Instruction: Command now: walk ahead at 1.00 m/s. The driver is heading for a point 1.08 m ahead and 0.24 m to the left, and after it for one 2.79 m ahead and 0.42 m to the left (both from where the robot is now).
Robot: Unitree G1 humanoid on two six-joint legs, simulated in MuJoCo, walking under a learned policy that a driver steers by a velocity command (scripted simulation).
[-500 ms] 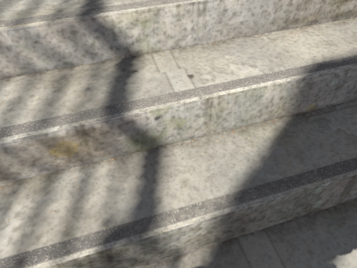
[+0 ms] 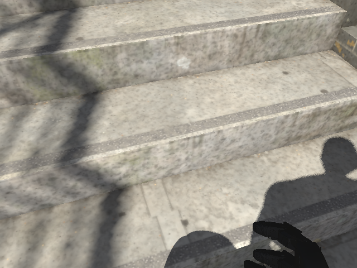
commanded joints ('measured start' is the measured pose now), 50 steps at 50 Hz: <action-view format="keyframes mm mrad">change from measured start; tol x128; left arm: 1 -53 -24 -38 -17 -28 -44 -15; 50 -193 17 -1 -324 54 45 -21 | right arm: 1 -190 74 77 -182 10 19 -23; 50 183 -125 -13 261 1 36 67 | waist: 1 -71 6 289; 50 78 58 -64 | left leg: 1 -86 82 170 -229 -88 -14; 26 1083 287 106 -1592 2057 -13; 28 605 -131 -20 -567 271 -103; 37 -101 -24 112 -27 -188 -63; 50 856 70 -359 -1845 322 71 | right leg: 1 -308 -238 165 -500 140 -37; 7 162 -335 97 42 2063 -119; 19 -1120 -59 74 1634 -196 -54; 44 -33 -355 25 -17 2141 -115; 46 -444 -59 158 883 130 145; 50 -786 -38 313 1191 277 -24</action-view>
